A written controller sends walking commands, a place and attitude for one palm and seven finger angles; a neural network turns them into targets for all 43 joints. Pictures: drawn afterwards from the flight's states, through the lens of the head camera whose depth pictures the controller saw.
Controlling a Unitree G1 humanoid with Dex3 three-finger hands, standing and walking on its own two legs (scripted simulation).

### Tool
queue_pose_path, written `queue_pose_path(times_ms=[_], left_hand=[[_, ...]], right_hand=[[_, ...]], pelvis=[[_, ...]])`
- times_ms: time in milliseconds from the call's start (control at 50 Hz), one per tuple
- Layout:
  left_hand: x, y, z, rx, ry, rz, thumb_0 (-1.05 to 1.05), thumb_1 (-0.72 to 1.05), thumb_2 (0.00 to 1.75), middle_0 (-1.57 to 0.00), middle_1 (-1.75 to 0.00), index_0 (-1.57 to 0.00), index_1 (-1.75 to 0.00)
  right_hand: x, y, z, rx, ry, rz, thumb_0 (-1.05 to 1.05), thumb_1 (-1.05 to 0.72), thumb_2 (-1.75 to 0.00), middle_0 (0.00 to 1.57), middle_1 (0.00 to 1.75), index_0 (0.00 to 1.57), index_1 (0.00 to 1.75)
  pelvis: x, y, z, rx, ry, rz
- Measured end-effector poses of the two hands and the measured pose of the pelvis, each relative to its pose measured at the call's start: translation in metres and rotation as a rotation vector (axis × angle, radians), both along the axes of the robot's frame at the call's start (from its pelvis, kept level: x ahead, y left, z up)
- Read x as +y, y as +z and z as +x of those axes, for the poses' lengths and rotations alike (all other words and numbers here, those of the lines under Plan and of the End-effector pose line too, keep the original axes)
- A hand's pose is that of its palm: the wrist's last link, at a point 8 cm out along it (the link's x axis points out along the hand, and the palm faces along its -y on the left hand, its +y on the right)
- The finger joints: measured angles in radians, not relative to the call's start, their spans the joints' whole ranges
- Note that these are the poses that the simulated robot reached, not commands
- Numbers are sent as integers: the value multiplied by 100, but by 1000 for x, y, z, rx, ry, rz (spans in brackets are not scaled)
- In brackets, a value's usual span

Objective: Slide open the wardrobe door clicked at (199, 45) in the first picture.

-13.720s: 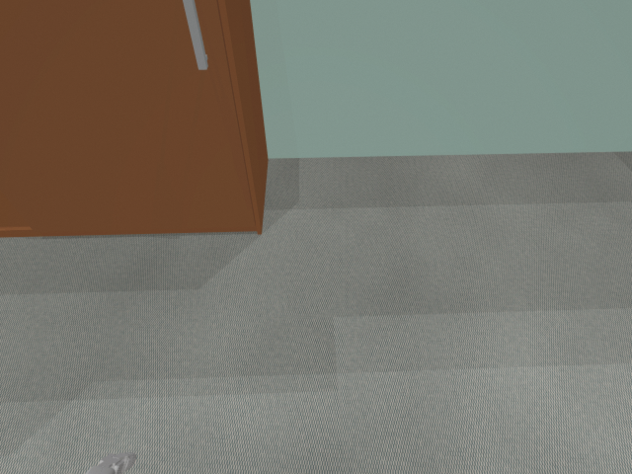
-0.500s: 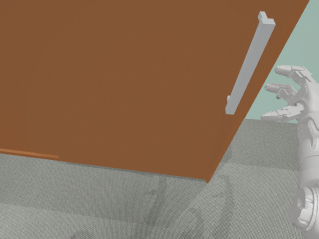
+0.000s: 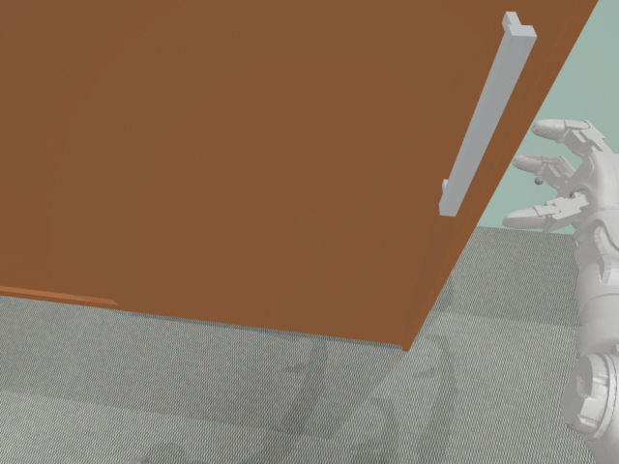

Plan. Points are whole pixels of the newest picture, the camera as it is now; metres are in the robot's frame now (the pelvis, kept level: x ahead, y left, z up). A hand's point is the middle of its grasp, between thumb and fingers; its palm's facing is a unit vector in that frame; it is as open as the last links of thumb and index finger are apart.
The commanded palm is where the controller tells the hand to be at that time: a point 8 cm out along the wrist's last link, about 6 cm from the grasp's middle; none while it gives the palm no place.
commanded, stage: move the hooked fingers beside the handle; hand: right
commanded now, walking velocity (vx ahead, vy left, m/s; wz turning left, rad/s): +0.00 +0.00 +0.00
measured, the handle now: (473, 130) +0.53 -0.14 +0.15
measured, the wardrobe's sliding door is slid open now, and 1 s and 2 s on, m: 0.00 0.00 0.00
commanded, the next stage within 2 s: feel for the door with the fingertips in 0.34 s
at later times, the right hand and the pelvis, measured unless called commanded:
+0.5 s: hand (530, 177) +0.46 -0.20 +0.14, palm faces +0.00 +1.00 +0.01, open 14.0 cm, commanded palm +0.43 -0.24 +0.14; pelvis +0.00 +0.00 +0.00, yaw +0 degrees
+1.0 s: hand (498, 172) +0.47 -0.17 +0.14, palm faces +0.02 +1.00 +0.00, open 14.0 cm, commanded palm +0.45 -0.22 +0.14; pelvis +0.00 +0.01 +0.00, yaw +0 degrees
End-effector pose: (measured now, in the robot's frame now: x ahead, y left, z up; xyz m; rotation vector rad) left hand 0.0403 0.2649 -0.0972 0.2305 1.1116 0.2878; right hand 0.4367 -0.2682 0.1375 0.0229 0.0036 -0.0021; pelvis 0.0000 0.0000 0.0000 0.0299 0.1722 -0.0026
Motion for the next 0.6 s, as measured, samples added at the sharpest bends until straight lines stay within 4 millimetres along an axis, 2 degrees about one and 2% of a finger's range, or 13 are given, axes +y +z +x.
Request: queue_pose_path(times_ms=[220, 440, 600], left_hand=[[-2, -1, 6, -22, -10, -8, 0, 90, 89, -20, -30, -20, -30], [-1, -3, -2, 2, -3, -12, 0, 90, 89, -20, -30, -20, -30], [1, -4, -4, 7, -5, -16, 0, 90, 89, -20, -30, -20, -30]], right_hand=[[9, 0, 2, 2, 3, 9, -1, 50, -30, 30, 120, 30, 120], [8, 2, 1, -6, -6, -8, -1, 50, -30, 30, 120, 30, 120], [20, 1, 1, 2, 13, 0, -1, 50, -30, 30, 120, 30, 120]], pelvis=[[0, -1, -1, 2, 3, -2], [2, -1, -2, 2, 1, -2], [3, -1, -1, -2, -3, -2]])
